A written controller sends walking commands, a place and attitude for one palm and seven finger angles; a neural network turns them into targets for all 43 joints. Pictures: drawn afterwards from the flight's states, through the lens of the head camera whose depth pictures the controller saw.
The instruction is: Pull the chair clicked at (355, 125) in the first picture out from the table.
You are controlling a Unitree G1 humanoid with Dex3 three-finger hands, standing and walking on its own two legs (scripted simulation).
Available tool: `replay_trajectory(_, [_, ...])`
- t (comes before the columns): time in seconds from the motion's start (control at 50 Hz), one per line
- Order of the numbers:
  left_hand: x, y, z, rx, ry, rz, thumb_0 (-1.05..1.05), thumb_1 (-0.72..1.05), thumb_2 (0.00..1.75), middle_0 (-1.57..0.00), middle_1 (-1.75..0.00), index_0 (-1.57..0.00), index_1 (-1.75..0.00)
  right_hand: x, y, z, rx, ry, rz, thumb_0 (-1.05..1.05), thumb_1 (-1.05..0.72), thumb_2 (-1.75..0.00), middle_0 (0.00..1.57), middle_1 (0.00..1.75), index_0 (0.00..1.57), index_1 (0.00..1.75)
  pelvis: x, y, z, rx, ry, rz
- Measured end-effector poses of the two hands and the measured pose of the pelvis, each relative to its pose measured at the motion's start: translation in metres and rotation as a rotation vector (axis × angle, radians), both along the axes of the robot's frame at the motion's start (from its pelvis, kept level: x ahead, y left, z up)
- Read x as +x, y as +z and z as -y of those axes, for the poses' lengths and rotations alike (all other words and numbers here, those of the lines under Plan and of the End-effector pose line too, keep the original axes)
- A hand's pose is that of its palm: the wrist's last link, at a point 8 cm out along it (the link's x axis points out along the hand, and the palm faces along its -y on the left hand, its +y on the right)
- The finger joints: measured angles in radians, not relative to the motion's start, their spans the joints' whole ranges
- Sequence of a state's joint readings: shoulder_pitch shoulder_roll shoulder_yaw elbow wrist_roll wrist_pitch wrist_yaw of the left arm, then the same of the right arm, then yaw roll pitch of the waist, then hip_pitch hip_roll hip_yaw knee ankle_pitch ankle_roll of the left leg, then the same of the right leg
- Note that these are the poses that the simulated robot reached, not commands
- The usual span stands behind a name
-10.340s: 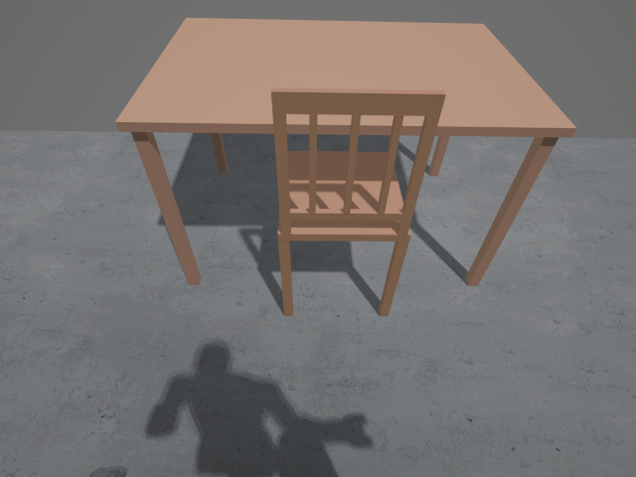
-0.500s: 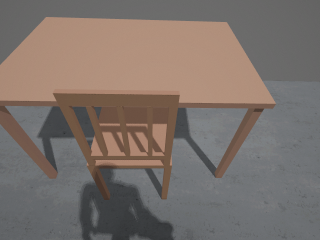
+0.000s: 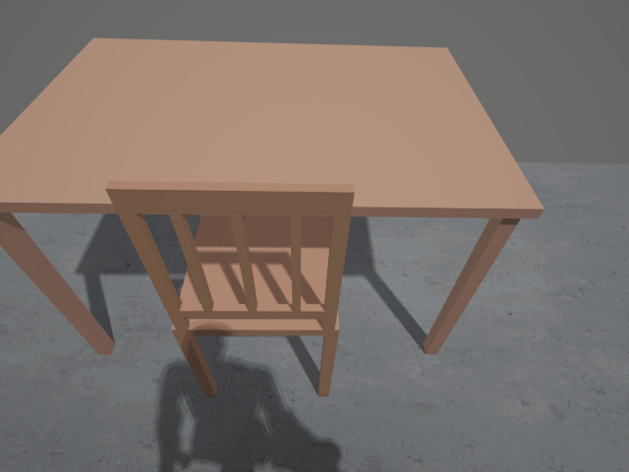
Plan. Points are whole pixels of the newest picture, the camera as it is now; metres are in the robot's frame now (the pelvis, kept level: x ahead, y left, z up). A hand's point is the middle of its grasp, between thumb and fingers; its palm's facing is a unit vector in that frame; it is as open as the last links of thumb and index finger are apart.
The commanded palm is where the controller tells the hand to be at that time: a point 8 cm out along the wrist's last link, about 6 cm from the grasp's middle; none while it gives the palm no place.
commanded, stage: look again from close up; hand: left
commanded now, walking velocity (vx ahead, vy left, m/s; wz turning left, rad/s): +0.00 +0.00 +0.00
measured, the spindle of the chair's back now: (245, 266) +0.48 +0.16 -0.10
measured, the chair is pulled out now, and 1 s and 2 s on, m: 0.00 0.00 0.00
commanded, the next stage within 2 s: raise the hand toward the chair's back in 0.02 s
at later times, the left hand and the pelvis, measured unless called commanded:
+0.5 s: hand (210, 445) +0.17 +0.14 -0.06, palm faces -0.01 -1.00 +0.05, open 8.8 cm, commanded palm +0.11 +0.22 -0.07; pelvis -0.05 -0.02 -0.07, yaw +1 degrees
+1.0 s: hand (180, 439) +0.17 +0.18 -0.05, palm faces +0.14 -0.99 -0.03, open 13.2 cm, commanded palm +0.14 +0.23 -0.05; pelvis -0.06 -0.02 -0.10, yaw +1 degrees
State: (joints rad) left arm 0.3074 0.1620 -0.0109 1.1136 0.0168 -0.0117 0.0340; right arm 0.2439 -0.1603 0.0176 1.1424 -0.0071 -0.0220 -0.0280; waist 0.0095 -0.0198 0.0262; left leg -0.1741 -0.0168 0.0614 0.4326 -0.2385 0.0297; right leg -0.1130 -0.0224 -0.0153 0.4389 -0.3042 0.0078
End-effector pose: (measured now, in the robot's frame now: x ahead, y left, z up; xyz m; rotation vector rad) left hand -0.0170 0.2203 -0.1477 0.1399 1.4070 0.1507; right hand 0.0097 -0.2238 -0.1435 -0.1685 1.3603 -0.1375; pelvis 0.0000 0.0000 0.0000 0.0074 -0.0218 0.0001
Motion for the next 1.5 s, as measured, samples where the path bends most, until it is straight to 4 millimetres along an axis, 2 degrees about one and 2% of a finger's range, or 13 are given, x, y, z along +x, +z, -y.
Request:
replay_trajectory(0.16, [0.006,0.005,0.002,-0.004,0.043,0.051,0.0,0.91,0.9,-0.19,-0.3,-0.2,-0.3,-0.005,0.001,0.0,0.0,-0.008,0.016,0.01,-0.92,-0.9,0.2,0.29,0.2,0.3,-0.004,-0.001,0.0,-0.008,0.005,-0.006])
replay_trajectory(0.26, [0.112,0.087,-0.024,0.114,0.085,0.699,0.03,0.91,0.89,-0.19,-0.3,-0.2,-0.29,0.032,0.014,0.013,-0.042,0.013,0.341,0.01,-0.92,-0.9,0.21,0.29,0.2,0.3,-0.016,-0.008,0.002,0.005,0.027,-0.018])
replay_trajectory(0.32, [0.17,0.138,-0.016,0.096,0.017,1.062,0.02,0.87,0.87,-0.19,-0.29,-0.19,-0.29,0.064,0.021,0.023,-0.059,0.048,0.52,0.01,-0.91,-0.9,0.21,0.29,0.2,0.3,-0.026,-0.017,0.003,-0.005,0.046,-0.061])
replay_trajectory(0.38, [0.199,0.157,0.001,-0.012,-0.052,1.352,0.01,0.81,0.85,-0.18,-0.28,-0.18,-0.28,0.094,0.028,0.034,-0.078,0.079,0.663,0.01,-0.91,-0.9,0.21,0.29,0.2,0.3,-0.036,-0.034,0.008,0.0,0.026,-0.137])
replay_trajectory(0.46, [0.185,0.125,0.021,-0.167,-0.137,1.458,0.0,0.72,0.81,-0.17,-0.27,-0.18,-0.26,0.126,0.037,0.045,-0.103,0.142,0.788,0.01,-0.91,-0.9,0.21,0.29,0.2,0.3,-0.048,-0.061,0.02,0.007,0.011,-0.196])
replay_trajectory(0.56, [0.12,0.051,0.012,-0.145,-0.025,1.199,0.01,0.59,0.77,-0.17,-0.25,-0.17,-0.25,0.156,0.033,0.049,-0.125,0.216,0.852,0.01,-0.9,-0.9,0.2,0.29,0.2,0.3,-0.055,-0.088,0.028,-0.008,0.026,-0.234])
replay_trajectory(0.66, [0.085,0.072,-0.013,0.061,0.013,1.325,0.01,0.47,0.72,-0.15,-0.23,-0.16,-0.23,0.166,0.006,0.033,-0.107,0.281,0.847,0.01,-0.9,-0.9,0.2,0.29,0.2,0.3,-0.062,-0.108,0.034,-0.047,0.049,-0.26])
replay_trajectory(0.76, [0.116,0.113,-0.002,0.014,-0.172,1.581,0.01,0.35,0.67,-0.13,-0.22,-0.14,-0.21,0.149,-0.034,0.011,-0.027,0.277,0.794,0.01,-0.9,-0.9,0.2,0.29,0.2,0.3,-0.072,-0.121,0.033,-0.074,0.059,-0.273])
replay_trajectory(0.86, [0.162,0.083,0.014,-0.193,-0.249,1.326,0.01,0.24,0.62,-0.12,-0.2,-0.13,-0.19,0.109,-0.053,0.003,0.02,0.154,0.685,0.01,-0.9,-0.9,0.21,0.3,0.2,0.3,-0.074,-0.116,0.03,-0.059,0.043,-0.279])
replay_trajectory(1.02, [0.157,0.104,-0.017,0.0,-0.039,1.319,0.0,0.05,0.54,-0.11,-0.17,-0.12,-0.17,0.066,-0.041,0.025,-0.058,0.057,0.557,0.01,-0.9,-0.9,0.21,0.3,0.2,0.3,-0.057,-0.095,0.02,-0.041,0.018,-0.283])
replay_trajectory(1.2, [0.162,0.081,-0.018,-0.098,-0.162,1.302,0.0,-0.16,0.45,-0.09,-0.13,-0.09,-0.13,0.09,-0.034,0.037,-0.135,0.116,0.592,0.01,-0.9,-0.9,0.21,0.29,0.2,0.3,-0.055,-0.101,0.008,-0.059,0.03,-0.308])
replay_trajectory(1.38, [0.17,0.116,-0.039,-0.005,-0.091,1.43,-0.01,-0.37,0.36,-0.07,-0.1,-0.08,-0.1,0.131,-0.01,0.006,-0.088,0.157,0.702,0.01,-0.9,-0.9,0.2,0.29,0.2,0.3,-0.046,-0.091,0.001,-0.067,0.036,-0.295])
replay_trajectory(1.5, [0.174,0.098,-0.039,-0.069,-0.126,1.318,-0.01,-0.45,0.32,-0.06,-0.09,-0.07,-0.09,0.14,-0.009,-0.011,-0.043,0.191,0.708,0.01,-0.9,-0.9,0.21,0.29,0.2,0.3,-0.046,-0.091,-0.002,-0.073,0.04,-0.292])
